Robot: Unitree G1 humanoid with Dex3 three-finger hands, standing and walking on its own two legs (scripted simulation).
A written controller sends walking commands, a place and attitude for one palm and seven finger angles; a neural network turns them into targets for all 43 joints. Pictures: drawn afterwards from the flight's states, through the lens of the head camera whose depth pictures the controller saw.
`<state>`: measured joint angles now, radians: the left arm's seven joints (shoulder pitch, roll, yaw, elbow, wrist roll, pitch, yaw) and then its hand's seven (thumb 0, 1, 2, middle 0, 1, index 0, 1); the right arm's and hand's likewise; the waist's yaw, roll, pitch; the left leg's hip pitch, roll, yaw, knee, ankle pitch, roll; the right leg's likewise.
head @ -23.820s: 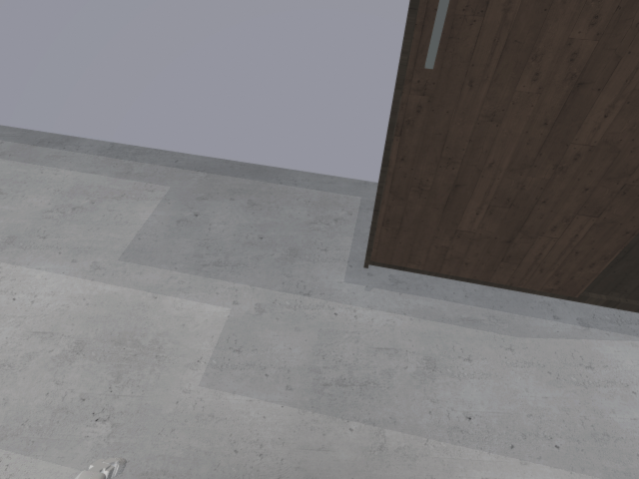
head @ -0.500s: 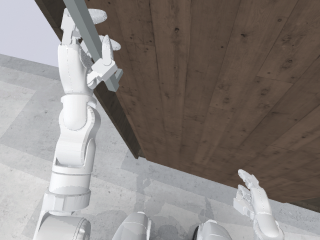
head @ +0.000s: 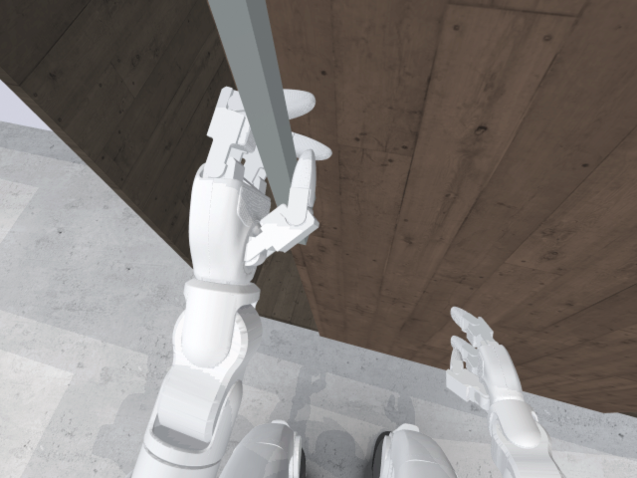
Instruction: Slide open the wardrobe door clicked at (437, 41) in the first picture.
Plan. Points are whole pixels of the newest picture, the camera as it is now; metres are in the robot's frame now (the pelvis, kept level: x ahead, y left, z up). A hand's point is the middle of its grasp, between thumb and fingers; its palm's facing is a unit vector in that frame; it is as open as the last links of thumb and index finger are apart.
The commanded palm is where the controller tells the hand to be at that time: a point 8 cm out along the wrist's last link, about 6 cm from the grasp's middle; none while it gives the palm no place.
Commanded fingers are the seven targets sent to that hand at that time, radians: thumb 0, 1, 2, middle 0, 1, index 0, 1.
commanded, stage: step sideways, sliding the door along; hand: left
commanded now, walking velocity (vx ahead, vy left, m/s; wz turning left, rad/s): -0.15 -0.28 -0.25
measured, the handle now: (280, 109) +0.36 +0.06 +0.24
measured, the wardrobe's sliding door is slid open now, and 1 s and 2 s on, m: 0.24 0.50 0.61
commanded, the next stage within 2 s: stop walking and hold the door there in 1.70 s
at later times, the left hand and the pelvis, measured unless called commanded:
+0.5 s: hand (505, 262) +0.29 -0.10 +0.19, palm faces -0.13 -0.99 -0.02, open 6.8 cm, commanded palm +0.27 -0.09 +0.18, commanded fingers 0.00 0.90 0.90 -0.45 -1.40 -0.45 -1.40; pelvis -0.07 -0.11 -0.01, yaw -8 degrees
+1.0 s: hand out of the picture +0.28 -0.21 +0.19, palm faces -0.05 -1.00 -0.04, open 6.2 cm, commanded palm +0.25 -0.22 +0.19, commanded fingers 0.00 0.90 0.90 -0.45 -1.40 -0.45 -1.40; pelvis -0.14 -0.28 -0.01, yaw -10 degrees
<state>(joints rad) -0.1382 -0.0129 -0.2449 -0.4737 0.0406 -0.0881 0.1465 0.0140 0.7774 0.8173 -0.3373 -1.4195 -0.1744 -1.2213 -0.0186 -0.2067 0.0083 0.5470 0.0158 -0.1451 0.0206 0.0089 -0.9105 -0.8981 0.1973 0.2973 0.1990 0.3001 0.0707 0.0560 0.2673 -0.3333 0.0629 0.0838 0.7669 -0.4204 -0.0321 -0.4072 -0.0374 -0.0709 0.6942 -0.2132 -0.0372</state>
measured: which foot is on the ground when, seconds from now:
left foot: down 0.00-0.34, up 0.36-0.58, down 0.60-1.00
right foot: down 0.00-0.02, up 0.04-0.32, down 0.34-0.60, up 0.62-0.98, down 1.00-1.00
